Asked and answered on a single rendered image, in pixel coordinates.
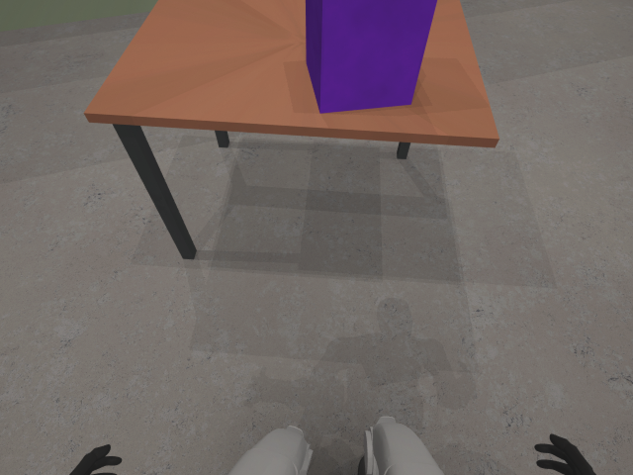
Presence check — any carton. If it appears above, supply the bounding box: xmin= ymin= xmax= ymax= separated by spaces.
xmin=306 ymin=0 xmax=437 ymax=114

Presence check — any robot left thigh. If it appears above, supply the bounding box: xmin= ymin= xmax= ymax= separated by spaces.
xmin=227 ymin=428 xmax=313 ymax=475

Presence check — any robot left shin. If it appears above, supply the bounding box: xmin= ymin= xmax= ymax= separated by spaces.
xmin=286 ymin=426 xmax=304 ymax=437

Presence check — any table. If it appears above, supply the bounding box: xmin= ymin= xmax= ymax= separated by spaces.
xmin=84 ymin=0 xmax=499 ymax=259

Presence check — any left robot hand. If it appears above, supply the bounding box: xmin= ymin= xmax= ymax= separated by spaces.
xmin=69 ymin=444 xmax=122 ymax=475

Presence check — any right robot hand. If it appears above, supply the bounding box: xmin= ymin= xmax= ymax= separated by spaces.
xmin=534 ymin=433 xmax=596 ymax=475

